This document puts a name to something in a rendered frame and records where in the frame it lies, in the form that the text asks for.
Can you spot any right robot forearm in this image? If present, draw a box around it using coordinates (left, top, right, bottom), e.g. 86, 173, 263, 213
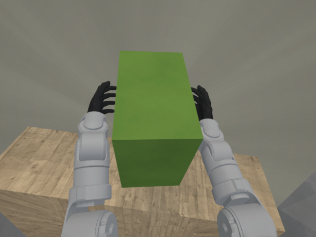
198, 118, 277, 234

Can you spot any right robot upper arm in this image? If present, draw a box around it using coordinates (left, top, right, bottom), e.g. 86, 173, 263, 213
217, 203, 277, 237

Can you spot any carton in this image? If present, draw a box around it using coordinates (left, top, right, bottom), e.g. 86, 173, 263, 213
112, 50, 203, 188

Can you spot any right robot hand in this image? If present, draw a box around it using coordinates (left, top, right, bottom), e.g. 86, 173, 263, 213
191, 85, 213, 121

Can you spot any left robot hand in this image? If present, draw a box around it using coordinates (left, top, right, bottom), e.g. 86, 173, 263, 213
87, 81, 117, 114

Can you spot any pedestal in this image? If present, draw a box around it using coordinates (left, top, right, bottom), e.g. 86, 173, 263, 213
0, 126, 285, 237

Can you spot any left robot forearm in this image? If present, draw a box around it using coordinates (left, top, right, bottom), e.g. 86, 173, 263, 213
61, 111, 112, 237

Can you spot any left robot upper arm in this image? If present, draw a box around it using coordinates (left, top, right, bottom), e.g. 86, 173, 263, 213
62, 210, 119, 237

